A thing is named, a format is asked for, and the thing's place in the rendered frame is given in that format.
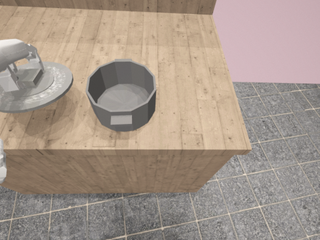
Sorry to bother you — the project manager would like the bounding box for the pot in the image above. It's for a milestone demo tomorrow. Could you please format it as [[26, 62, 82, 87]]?
[[85, 58, 157, 132]]

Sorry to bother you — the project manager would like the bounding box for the table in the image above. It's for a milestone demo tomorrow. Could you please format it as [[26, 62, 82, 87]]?
[[0, 0, 252, 195]]

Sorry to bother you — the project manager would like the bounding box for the knob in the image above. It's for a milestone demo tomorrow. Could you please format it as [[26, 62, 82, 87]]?
[[15, 68, 43, 86]]

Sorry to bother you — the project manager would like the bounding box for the lid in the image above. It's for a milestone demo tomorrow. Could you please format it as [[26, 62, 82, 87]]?
[[0, 61, 74, 114]]

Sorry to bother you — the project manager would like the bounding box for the robot left hand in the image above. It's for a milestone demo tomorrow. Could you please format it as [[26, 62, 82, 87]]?
[[0, 39, 44, 93]]

